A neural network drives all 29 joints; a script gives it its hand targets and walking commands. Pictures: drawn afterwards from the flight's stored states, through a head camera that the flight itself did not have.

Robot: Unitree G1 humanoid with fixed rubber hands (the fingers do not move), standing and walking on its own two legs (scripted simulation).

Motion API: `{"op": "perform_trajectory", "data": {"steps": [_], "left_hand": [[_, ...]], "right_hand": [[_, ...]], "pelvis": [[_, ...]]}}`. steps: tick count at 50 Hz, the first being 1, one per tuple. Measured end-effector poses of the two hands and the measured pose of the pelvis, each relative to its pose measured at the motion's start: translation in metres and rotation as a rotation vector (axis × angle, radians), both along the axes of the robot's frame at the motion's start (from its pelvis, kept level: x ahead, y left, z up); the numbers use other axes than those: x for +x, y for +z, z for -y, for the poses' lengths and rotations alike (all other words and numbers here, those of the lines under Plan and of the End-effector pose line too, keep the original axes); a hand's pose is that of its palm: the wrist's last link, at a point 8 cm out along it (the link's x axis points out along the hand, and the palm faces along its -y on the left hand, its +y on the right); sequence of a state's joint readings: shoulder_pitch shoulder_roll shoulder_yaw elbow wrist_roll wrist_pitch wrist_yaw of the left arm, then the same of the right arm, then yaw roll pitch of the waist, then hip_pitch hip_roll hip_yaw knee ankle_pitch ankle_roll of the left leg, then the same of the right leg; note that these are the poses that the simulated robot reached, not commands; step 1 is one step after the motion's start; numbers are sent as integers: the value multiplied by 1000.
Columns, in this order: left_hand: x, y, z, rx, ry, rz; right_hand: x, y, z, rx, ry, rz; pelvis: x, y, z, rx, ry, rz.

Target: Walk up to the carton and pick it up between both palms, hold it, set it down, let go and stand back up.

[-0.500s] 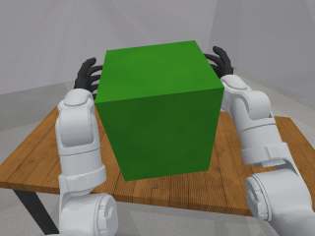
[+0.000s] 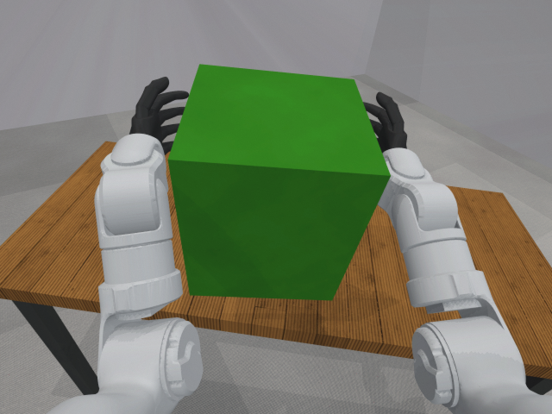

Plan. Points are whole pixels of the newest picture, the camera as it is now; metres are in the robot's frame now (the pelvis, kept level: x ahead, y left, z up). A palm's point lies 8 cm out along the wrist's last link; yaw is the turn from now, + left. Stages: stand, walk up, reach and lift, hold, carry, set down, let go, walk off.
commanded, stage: hold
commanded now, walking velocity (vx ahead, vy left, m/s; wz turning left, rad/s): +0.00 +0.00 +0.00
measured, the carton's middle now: (270, 189) +0.37 +0.02 +0.18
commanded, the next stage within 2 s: none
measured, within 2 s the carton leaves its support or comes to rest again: neither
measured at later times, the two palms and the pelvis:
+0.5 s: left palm (146, 118) +0.38 +0.17 +0.28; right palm (386, 134) +0.39 -0.13 +0.27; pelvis +0.02 +0.03 +0.00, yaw -1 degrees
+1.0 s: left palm (133, 110) +0.37 +0.18 +0.29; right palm (383, 109) +0.39 -0.12 +0.30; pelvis +0.03 +0.02 +0.00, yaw +0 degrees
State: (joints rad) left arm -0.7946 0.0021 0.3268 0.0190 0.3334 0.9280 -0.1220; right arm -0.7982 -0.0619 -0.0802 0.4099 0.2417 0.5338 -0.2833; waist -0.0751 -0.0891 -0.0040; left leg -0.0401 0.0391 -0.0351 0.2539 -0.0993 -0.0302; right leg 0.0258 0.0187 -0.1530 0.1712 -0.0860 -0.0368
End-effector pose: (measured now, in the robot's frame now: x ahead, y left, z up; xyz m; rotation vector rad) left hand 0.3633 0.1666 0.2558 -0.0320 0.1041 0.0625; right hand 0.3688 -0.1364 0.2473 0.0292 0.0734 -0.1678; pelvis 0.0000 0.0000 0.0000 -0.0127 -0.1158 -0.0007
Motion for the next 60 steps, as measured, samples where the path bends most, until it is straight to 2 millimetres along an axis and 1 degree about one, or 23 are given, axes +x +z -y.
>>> {"op": "perform_trajectory", "data": {"steps": [5, 8, 15, 22, 30, 39, 46, 60], "left_hand": [[-1, -1, -5, 5, 0, 7], [-2, 1, -6, 41, 4, 10], [4, 13, -4, 79, 13, 22], [11, 23, -2, 75, 12, 35], [13, 24, -5, 58, 23, 26], [11, 25, -12, 43, 38, 25], [10, 32, -14, 37, 37, 32], [9, 45, -11, 34, 22, 35]], "right_hand": [[0, 1, -5, 0, 2, 6], [1, 1, -6, 5, 8, 7], [8, 6, -5, 18, 13, 18], [15, 16, -3, 14, 12, 30], [21, 24, -6, 4, 23, 22], [25, 34, -13, 4, 41, 22], [24, 45, -15, 5, 43, 28], [20, 62, -11, 10, 31, 29]], "pelvis": [[3, 0, -4, -1, 1, 3], [5, 0, -9, -2, 0, -2], [11, 1, -20, -3, -4, -7], [18, 1, -25, -4, -12, -4], [25, 1, -26, -5, -13, -2], [28, 1, -24, -6, -5, -12], [27, 1, -22, -5, -1, -19], [23, 1, -21, -3, -5, -30]]}}
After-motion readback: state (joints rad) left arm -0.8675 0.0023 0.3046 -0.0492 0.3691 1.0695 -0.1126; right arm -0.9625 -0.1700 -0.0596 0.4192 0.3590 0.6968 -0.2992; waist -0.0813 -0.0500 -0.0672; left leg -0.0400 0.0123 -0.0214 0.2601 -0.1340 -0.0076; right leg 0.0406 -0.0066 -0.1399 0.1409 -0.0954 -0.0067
